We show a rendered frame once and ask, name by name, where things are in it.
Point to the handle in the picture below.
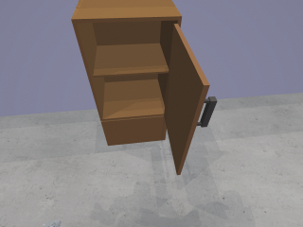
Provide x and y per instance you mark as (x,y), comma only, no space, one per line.
(211,102)

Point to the cupboard door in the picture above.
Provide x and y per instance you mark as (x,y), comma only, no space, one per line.
(185,97)

